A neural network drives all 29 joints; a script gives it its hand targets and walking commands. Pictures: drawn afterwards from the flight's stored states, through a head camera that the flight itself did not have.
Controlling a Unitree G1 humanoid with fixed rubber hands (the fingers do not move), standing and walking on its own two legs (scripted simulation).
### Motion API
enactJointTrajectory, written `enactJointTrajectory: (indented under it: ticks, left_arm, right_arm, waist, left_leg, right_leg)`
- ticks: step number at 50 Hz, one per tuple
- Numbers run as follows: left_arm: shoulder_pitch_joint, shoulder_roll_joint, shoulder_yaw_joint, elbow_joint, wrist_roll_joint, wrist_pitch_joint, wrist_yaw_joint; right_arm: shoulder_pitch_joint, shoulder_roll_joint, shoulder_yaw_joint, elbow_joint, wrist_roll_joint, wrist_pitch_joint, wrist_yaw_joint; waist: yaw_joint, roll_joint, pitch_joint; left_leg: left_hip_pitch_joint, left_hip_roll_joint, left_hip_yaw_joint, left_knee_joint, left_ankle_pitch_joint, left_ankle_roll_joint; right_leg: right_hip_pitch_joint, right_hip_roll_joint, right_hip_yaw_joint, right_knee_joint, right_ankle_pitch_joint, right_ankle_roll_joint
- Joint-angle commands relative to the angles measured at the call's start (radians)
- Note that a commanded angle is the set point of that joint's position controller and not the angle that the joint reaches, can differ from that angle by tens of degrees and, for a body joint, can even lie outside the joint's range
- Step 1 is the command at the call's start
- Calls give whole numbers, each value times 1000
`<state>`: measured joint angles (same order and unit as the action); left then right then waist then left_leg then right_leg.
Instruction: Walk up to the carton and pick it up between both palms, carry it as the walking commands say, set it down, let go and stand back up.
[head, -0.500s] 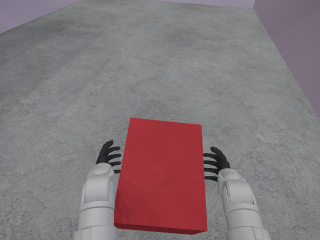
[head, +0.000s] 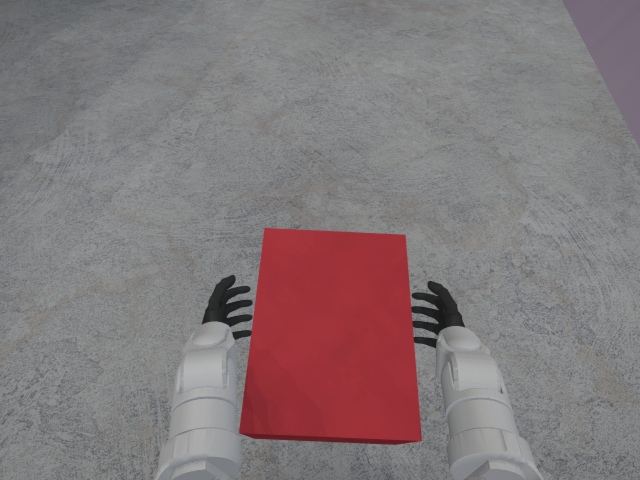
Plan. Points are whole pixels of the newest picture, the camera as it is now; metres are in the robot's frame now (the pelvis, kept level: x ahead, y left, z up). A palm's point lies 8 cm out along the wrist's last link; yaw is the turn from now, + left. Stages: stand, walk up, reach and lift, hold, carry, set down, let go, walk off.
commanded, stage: set down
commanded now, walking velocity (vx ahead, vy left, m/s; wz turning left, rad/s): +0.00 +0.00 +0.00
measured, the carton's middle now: (330, 336) +0.34 +0.05 -0.10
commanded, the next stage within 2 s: none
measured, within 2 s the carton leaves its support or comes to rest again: neither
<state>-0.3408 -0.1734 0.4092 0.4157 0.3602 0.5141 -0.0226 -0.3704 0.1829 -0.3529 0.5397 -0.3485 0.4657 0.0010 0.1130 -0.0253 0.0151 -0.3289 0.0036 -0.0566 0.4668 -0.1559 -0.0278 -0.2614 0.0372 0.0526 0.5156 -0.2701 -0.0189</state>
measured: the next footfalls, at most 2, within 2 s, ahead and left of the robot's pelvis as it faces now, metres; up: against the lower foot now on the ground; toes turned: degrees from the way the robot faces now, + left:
none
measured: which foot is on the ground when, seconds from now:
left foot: down 0.00-1.00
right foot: down 0.00-1.00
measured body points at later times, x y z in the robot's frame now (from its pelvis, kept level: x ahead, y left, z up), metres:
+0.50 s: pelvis -0.03 +0.01 -0.05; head +0.12 +0.03 +0.37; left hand +0.32 +0.20 -0.11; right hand +0.36 -0.11 -0.11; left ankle +0.06 +0.14 -0.74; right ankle +0.00 -0.11 -0.74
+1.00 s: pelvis -0.04 +0.01 -0.13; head +0.16 +0.02 +0.28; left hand +0.35 +0.20 -0.20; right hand +0.39 -0.10 -0.20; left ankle +0.06 +0.14 -0.74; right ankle +0.00 -0.11 -0.74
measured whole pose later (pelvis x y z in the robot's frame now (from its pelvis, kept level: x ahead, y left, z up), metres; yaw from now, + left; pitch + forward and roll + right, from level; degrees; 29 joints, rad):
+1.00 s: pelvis -0.04 +0.01 -0.13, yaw -2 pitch +39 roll -1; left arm -0.57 -0.18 0.50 0.41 0.29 0.32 0.02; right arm -0.68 0.12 -0.41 0.59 -0.28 0.28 -0.02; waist 0.08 -0.05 -0.25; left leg -1.50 0.00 -0.05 1.15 -0.32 -0.03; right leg -1.44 0.07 0.06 1.21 -0.44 0.01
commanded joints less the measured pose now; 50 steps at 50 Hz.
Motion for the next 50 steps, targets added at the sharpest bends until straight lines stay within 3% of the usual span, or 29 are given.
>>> enactJointTrajectory:
  ticks: [1, 16, 29, 50]
  left_arm:
    - [-444, -829, -437, 106, -175, -52, -226]
    - [-569, -872, -435, 132, -134, -184, -216]
    - [-668, -889, -507, 85, -154, -195, -246]
    - [-770, -864, -540, 109, -221, -197, -246]
  right_arm:
    - [-516, 804, 416, 34, 163, -93, 236]
    - [-632, 815, 392, 129, 117, -202, 279]
    - [-691, 872, 452, 125, 142, -199, 304]
    - [-781, 887, 504, 162, 202, -197, 259]
  waist:
    - [-7, 39, -320]
    - [-22, 5, -600]
    - [-23, 6, -797]
    - [3, -26, -1008]
  left_leg:
    - [199, -82, 4, 41, 180, 35]
    - [-47, -99, 15, 218, 145, 29]
    - [-258, -111, 34, 389, 93, 18]
    - [-577, -120, 65, 667, 105, 4]
  right_leg:
    - [-174, 38, 27, -59, 103, -18]
    - [-468, 83, -2, 141, 66, -21]
    - [-696, 102, -11, 306, 29, -1]
    - [-984, 135, -23, 575, 39, 23]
